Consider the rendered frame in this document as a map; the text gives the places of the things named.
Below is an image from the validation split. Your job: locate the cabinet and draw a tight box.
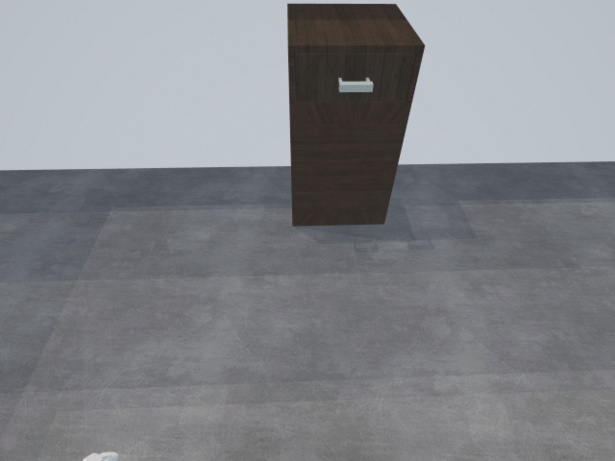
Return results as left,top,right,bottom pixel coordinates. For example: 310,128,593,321
287,4,425,227

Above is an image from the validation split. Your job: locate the handle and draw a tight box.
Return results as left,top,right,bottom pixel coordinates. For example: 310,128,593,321
338,78,373,92

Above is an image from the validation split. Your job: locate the drawer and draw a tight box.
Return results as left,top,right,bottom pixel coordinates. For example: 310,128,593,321
295,53,415,102

